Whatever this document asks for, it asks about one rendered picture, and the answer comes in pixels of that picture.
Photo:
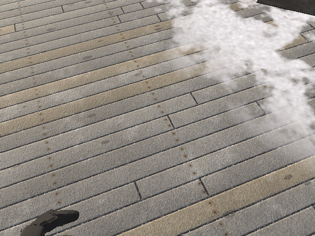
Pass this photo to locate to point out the robot left hand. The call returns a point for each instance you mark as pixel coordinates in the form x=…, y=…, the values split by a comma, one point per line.
x=50, y=220

